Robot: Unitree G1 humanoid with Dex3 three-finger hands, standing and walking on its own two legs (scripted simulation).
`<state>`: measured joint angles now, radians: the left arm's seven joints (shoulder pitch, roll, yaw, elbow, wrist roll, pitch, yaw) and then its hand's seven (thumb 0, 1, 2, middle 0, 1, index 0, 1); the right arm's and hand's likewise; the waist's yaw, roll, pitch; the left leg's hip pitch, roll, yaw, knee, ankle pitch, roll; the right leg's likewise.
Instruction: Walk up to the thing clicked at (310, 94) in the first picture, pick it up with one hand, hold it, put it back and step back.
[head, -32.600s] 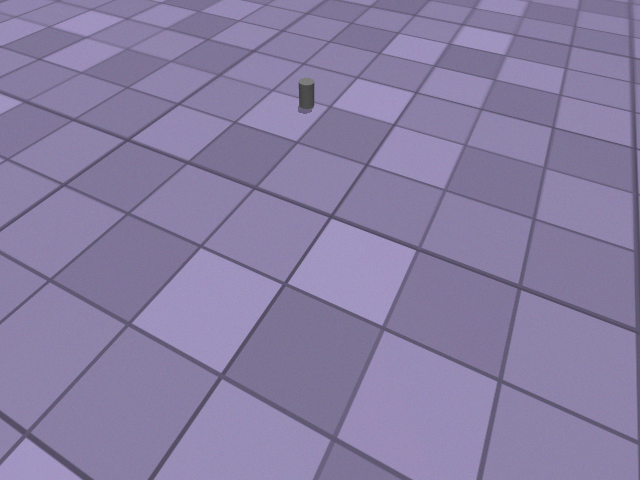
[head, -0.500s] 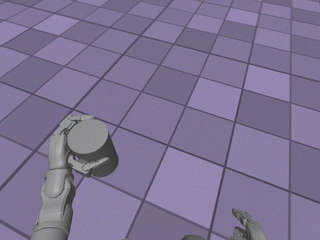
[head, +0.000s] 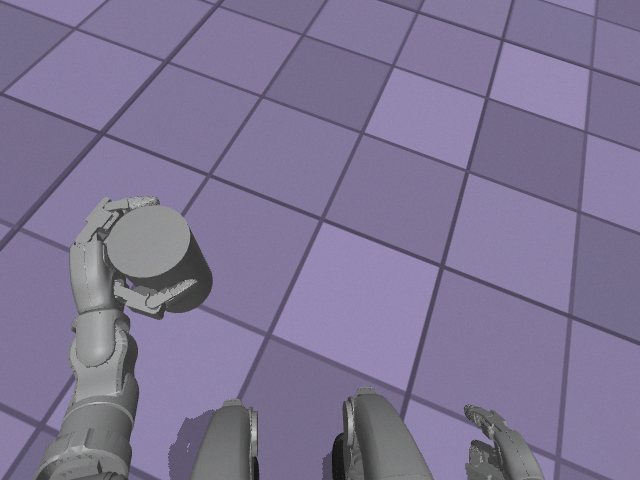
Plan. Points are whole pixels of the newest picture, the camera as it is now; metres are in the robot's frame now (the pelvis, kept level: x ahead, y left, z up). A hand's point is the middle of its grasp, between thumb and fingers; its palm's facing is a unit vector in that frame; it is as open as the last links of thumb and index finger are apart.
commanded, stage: crouch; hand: left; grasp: from the side
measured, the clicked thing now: (167, 264) +0.39 +0.18 -0.04
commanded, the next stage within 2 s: lower in 1.54 s
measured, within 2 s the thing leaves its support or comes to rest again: neither
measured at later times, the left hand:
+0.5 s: hand (182, 307) +0.40 +0.20 -0.25, palm faces +0.22 -0.98 -0.04, open 11.8 cm
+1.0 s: hand (193, 313) +0.42 +0.21 -0.37, palm faces +0.21 -0.98 -0.02, open 11.9 cm
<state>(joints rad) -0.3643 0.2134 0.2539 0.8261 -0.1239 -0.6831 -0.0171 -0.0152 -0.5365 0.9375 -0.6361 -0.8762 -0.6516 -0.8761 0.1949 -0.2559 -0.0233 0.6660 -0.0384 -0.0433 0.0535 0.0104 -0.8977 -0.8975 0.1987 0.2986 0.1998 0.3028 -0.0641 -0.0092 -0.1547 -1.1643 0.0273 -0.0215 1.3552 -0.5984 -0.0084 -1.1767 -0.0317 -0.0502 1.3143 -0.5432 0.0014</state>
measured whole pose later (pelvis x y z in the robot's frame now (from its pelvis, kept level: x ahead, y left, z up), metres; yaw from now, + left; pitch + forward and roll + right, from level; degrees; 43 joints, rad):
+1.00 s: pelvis -0.08 +0.01 -0.31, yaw -5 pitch +29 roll -8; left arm -0.79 0.53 0.51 1.25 -0.01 -0.84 -0.02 -0.02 -0.58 1.01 -0.62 -0.92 -0.63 -0.92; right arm 0.09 -0.30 0.15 0.71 -0.17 0.02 0.13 0.01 -0.94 -0.91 0.20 0.30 0.20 0.30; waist -0.22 -0.04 0.00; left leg -2.23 0.00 -0.12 2.41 -0.70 0.01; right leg -2.19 -0.05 -0.10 2.28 -0.60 0.01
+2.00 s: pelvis -0.08 +0.02 -0.34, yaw -11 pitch +21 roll -15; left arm -0.81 0.78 0.51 1.44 -0.03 -0.99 0.03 -0.02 -0.58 1.01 -0.62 -0.92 -0.63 -0.92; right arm -0.06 -0.36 0.39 0.61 -0.29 0.05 0.16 0.00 -0.93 -0.91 0.20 0.30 0.20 0.30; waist -0.30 -0.18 0.22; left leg -2.25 0.00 -0.25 2.58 -0.72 0.02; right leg -2.15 -0.02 -0.20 2.35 -0.58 0.04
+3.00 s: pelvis -0.08 +0.03 -0.34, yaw -15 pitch +15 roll -20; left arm -0.82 0.97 0.50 1.59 -0.03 -1.11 0.09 -0.02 -0.55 0.98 -0.63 -0.89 -0.65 -0.88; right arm -0.18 -0.39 0.57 0.54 -0.37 0.07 0.14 0.00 -0.91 -0.90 0.20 0.30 0.20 0.30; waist -0.32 -0.28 0.34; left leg -2.21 0.00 -0.36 2.63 -0.74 0.02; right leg -2.07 0.02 -0.28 2.31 -0.55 0.07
